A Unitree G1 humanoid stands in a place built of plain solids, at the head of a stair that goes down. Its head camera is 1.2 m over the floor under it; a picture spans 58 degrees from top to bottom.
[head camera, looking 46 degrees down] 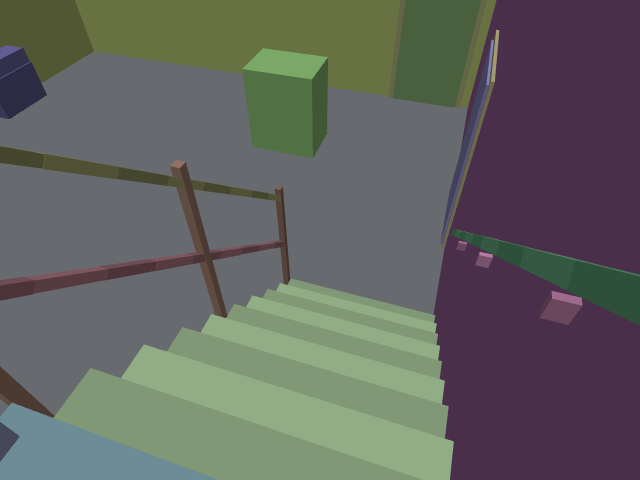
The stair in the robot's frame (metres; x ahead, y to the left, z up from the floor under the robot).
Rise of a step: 0.20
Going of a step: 0.22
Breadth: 1.28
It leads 18 degrees to the right of straight ahead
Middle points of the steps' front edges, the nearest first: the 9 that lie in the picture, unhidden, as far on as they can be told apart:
0.54 0.20 -0.20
0.75 0.13 -0.40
0.96 0.06 -0.60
1.17 -0.01 -0.80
1.38 -0.07 -1.00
1.59 -0.14 -1.20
1.81 -0.21 -1.40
2.02 -0.28 -1.60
2.23 -0.35 -1.80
